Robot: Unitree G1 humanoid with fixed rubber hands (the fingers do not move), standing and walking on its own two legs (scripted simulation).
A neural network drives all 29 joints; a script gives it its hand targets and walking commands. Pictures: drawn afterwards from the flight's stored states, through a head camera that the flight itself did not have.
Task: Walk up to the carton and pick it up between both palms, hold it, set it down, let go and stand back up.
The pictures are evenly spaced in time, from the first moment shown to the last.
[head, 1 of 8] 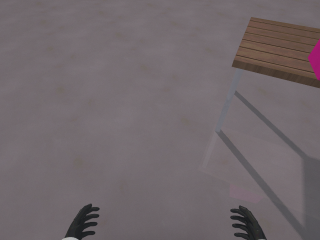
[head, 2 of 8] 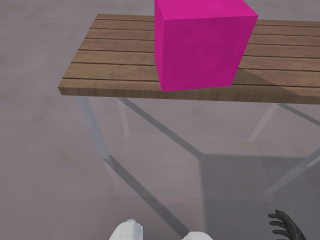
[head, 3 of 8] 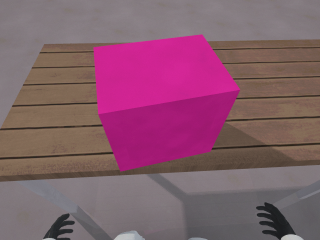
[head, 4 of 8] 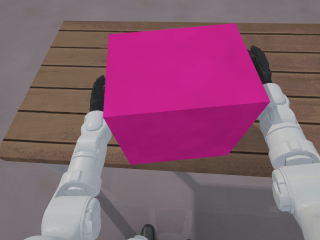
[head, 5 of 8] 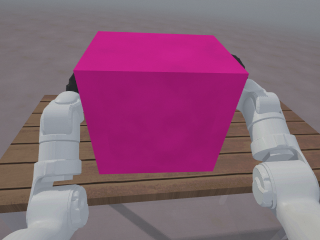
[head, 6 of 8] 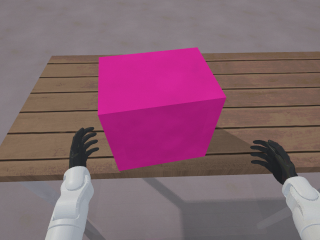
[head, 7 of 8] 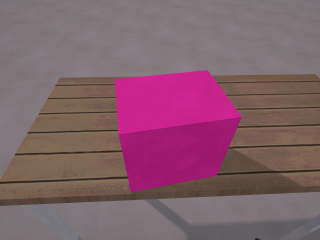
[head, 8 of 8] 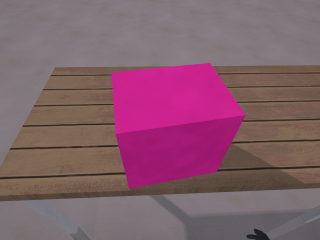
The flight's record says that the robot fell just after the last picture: no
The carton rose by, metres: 0.20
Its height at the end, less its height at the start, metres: +0.00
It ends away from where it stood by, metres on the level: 0.02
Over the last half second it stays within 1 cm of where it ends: yes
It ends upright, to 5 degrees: yes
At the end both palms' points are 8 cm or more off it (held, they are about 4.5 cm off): yes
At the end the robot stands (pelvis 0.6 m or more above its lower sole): yes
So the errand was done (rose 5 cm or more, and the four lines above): yes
